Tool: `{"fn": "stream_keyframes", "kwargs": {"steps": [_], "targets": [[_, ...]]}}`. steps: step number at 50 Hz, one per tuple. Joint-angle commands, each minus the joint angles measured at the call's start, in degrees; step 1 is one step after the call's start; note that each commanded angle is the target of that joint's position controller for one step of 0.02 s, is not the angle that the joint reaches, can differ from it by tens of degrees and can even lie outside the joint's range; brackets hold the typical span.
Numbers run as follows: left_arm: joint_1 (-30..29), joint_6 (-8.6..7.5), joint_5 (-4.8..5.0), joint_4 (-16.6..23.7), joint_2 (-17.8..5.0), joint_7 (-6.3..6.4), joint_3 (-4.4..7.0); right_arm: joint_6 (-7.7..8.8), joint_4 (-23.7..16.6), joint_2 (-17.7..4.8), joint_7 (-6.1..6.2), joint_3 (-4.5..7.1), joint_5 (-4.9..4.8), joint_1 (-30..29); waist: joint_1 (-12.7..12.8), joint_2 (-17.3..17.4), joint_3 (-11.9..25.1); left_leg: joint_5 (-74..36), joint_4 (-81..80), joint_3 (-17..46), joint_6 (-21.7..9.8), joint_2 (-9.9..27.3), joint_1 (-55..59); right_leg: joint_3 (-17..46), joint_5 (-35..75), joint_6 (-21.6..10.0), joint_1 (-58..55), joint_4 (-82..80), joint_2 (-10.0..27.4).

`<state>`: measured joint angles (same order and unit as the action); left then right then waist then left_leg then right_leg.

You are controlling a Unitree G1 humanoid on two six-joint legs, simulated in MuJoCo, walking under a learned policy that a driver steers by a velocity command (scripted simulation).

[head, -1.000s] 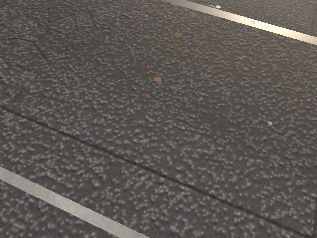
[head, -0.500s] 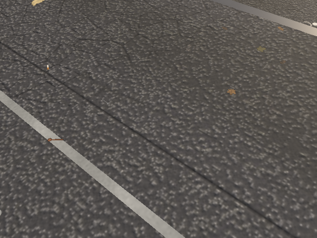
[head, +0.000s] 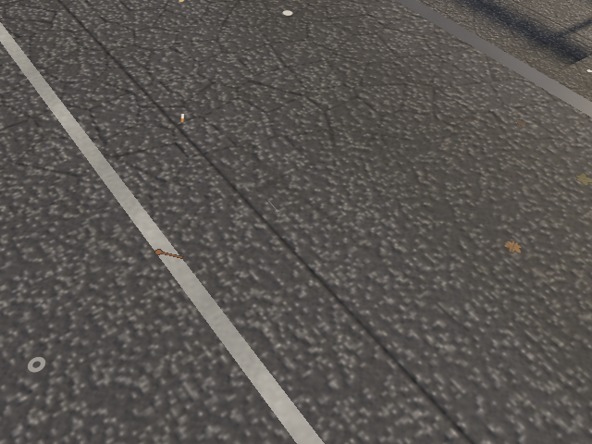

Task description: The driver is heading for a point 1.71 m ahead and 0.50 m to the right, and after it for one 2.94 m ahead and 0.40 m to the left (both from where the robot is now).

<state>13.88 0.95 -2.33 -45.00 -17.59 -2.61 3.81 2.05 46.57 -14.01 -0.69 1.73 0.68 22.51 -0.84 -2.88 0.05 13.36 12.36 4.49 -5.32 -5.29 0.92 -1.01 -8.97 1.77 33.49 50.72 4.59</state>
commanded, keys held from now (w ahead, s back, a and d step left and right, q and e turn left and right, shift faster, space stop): w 0.60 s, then w+e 0.14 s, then s+e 0.26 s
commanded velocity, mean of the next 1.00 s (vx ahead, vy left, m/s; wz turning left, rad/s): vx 0.39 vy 0.00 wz -0.08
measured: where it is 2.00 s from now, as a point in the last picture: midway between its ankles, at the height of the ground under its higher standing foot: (336, 356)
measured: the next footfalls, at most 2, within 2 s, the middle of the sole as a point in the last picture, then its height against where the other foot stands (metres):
right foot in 0.22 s outside the picture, level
left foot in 0.76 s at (261, 416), level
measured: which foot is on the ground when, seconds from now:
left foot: down 0.00-0.24, up 0.26-0.74, down 0.76-1.00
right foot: up 0.00-0.20, down 0.22-0.78, up 0.80-1.00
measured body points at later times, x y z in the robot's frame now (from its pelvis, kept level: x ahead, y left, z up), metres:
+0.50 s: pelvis +0.26 -0.06 +0.00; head +0.28 -0.07 +0.45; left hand +0.27 +0.20 -0.13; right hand +0.36 -0.31 -0.14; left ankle +0.31 +0.09 -0.67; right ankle +0.24 -0.13 -0.75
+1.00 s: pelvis +0.49 -0.01 +0.00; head +0.54 +0.00 +0.44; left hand +0.61 +0.25 -0.15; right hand +0.55 -0.28 -0.13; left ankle +0.55 +0.06 -0.75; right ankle +0.50 -0.14 -0.66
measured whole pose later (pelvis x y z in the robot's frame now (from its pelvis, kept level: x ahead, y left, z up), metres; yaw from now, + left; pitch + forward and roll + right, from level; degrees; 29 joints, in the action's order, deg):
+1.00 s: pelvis +0.49 -0.01 +0.00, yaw -9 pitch +0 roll -1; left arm 12.5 1.1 -1.4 -49.1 -15.9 0.1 4.4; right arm 3.3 49.5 -12.9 2.0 1.2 0.9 11.1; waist 0.7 -1.8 -6.4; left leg 8.8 23.1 -10.0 -4.3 1.2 -14.5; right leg -0.4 -20.4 0.4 32.9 64.1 -0.2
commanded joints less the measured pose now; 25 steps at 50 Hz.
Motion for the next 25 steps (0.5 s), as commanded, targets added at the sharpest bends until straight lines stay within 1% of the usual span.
{"fn": "stream_keyframes", "kwargs": {"steps": [1,3,5,7,8,9,10,11,12,13,14,15,16,17,18,19,20,21,23,25], "targets": [[-10.4,-1.41,0.13,6.1,-3.1,-0.14,0.44,1.25,-0.8,-9.2,0.44,2.25,0.11,3.1,-3.1,7.8,-6.8,-2.9,-6.2,11.0,-7.9,15.3,1.6,-0.5,2.4,0.2,10.5,-4.8,-0.1],[-13.0,-1.80,0.26,7.0,-2.5,-0.30,0.12,1.58,0.4,-9.3,0.62,2.16,0.25,4.5,-3.8,7.6,-7.7,-6.9,-5.4,10.2,-7.9,15.7,1.9,-1.0,2.9,-0.3,9.6,-8.3,-0.6],[-15.0,-2.17,0.42,8.1,-2.1,-0.44,-0.15,1.93,1.6,-9.4,0.89,2.09,0.35,5.4,-3.9,7.9,-8.3,-13.6,-4.0,9.5,-7.7,16.4,2.2,-1.4,2.3,-1.5,7.7,-11.5,-1.2],[-15.1,-2.47,0.54,8.8,-2.2,-0.38,-0.25,2.13,2.7,-9.9,1.24,2.10,0.35,5.4,-3.1,8.1,-8.3,-19.8,-2.6,9.0,-7.0,17.4,2.3,-2.0,0.7,-3.3,4.2,-14.0,-1.9],[-13.8,-2.62,0.65,8.7,-2.3,-0.19,-0.21,2.19,3.0,-10.2,1.38,2.12,0.37,4.8,-2.1,8.2,-7.9,-23.7,-1.5,8.6,-6.3,17.6,1.9,-2.4,-0.3,-4.4,0.7,-15.4,-2.7],[-10.6,-2.74,0.85,7.8,-2.5,0.25,0.00,2.28,3.1,-10.6,1.44,2.11,0.45,3.4,-0.2,8.3,-6.5,-32.0,1.2,7.4,-5.1,17.2,0.6,-3.2,-1.5,-5.5,-5.6,-17.0,-4.3],[-5.4,-2.88,0.96,6.2,-3.4,1.00,0.52,2.34,3.5,-11.2,1.42,2.21,0.52,2.7,2.3,8.0,-3.5,-43.0,7.6,5.9,-4.1,16.2,-0.2,-4.2,-2.8,-6.6,-13.7,-18.3,-6.7],[3.8,-3.37,0.82,3.3,-4.5,1.86,1.20,2.32,3.9,-11.2,1.28,2.13,0.44,2.2,6.6,5.6,1.9,-46.9,19.3,3.0,-2.8,13.4,-2.9,-4.4,-1.5,-8.0,-25.8,-21.7,-7.7],[13.6,-3.97,-0.33,1.4,-8.3,2.86,2.23,2.59,2.9,-9.4,1.12,1.42,0.21,2.6,10.3,1.1,9.1,-33.0,35.7,0.7,-1.7,10.2,-12.8,6.4,-10.8,-10.5,-40.3,-24.2,2.2],[17.4,-4.23,-1.12,0.6,-14.9,2.76,3.52,2.68,1.7,-3.4,0.79,0.34,-1.19,7.9,7.7,-13.5,15.2,7.1,56.3,-3.0,1.1,-1.1,-30.1,36.7,-22.1,-16.6,-51.4,-32.2,18.5],[13.3,-3.95,0.81,0.2,-10.8,2.10,2.51,2.69,2.4,-8.1,0.90,1.30,0.68,5.1,6.1,-6.6,10.9,12.8,61.6,3.6,-0.4,0.0,-34.8,44.4,-22.1,-16.4,-45.2,-37.7,17.8],[6.9,-3.90,1.31,1.1,-7.6,1.90,1.73,2.63,1.9,-8.5,0.48,1.66,0.56,2.1,3.2,-2.5,3.5,7.9,62.0,2.9,-0.9,3.6,-36.0,34.1,-20.5,-15.8,-37.7,-37.1,16.5],[3.7,-4.26,1.21,1.4,-4.6,1.63,0.95,2.75,1.7,-7.6,0.05,1.21,0.63,-0.4,2.5,1.3,0.4,4.3,59.2,1.7,-0.9,6.0,-34.7,27.0,-13.6,-15.0,-31.9,-38.3,13.7],[2.4,-4.65,1.18,1.0,-3.3,1.68,0.45,2.36,1.8,-6.6,-0.26,1.08,0.87,-1.1,1.1,0.4,-1.1,2.9,56.4,0.4,-0.6,7.8,-33.3,21.4,-8.6,-13.7,-28.6,-39.4,10.9],[2.0,-5.04,1.29,0.3,-2.1,1.76,-0.03,1.67,2.3,-6.1,-0.54,0.85,1.47,-0.3,-0.1,-0.9,-1.5,2.1,54.5,-0.3,0.1,8.8,-31.3,17.4,-3.9,-12.9,-26.0,-40.4,8.8],[2.8,-5.57,1.36,-0.4,-2.0,1.72,-0.17,1.12,2.9,-5.4,-0.87,0.70,1.66,0.3,-0.3,-1.4,-1.2,1.4,54.1,-1.2,0.6,8.8,-30.2,15.1,0.8,-13.1,-25.1,-41.0,8.1],[4.1,-6.07,1.56,-1.3,-2.1,1.63,-0.15,0.78,2.9,-5.0,-1.09,0.58,1.71,0.0,-0.6,-1.2,-1.4,1.0,53.4,-1.8,1.1,9.1,-30.7,13.6,4.5,-13.5,-24.9,-41.6,7.8],[5.2,-6.41,1.80,-2.2,-2.4,1.56,-0.09,0.51,2.6,-4.6,-1.27,0.50,1.70,-1.3,-0.7,-0.9,-2.1,0.1,52.1,-2.5,1.6,9.6,-32.3,11.9,6.2,-13.8,-25.0,-42.5,7.5],[7.1,-6.63,1.96,-3.7,-2.6,1.54,-0.07,0.20,1.2,-4.3,-1.49,0.31,1.78,-6.4,-0.1,-0.4,-3.9,-3.5,48.6,-3.9,2.7,10.8,-37.1,9.4,8.1,-14.1,-26.0,-44.3,6.8],[9.0,-6.57,2.12,-5.0,-2.0,1.54,-0.33,0.20,-0.5,-4.0,-1.61,0.06,1.74,-11.8,0.9,-0.2,-5.1,-7.4,42.8,-5.3,3.7,11.3,-40.0,6.9,11.9,-13.8,-27.4,-44.9,5.4]]}}
Velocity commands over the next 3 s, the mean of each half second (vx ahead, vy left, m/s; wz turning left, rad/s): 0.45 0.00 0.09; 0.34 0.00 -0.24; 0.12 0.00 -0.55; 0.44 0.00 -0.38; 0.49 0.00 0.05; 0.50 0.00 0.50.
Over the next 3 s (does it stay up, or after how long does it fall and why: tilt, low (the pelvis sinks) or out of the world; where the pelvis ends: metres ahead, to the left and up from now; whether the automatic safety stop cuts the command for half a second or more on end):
stays up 1.20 -0.41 0.00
